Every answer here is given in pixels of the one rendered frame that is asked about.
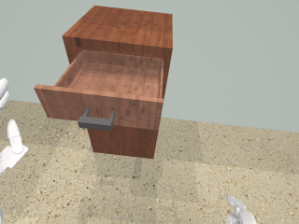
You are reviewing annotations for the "cabinet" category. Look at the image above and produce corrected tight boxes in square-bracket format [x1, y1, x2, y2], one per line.
[62, 6, 173, 159]

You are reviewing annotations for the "handle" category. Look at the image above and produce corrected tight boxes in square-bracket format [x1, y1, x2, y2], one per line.
[78, 108, 115, 132]

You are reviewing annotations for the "right robot hand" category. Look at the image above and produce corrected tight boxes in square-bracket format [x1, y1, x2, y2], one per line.
[225, 195, 257, 224]

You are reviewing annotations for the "left robot hand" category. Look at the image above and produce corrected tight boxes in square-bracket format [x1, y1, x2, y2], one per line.
[0, 78, 28, 177]

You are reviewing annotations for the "drawer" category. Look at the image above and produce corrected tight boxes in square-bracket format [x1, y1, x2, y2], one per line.
[34, 49, 164, 131]

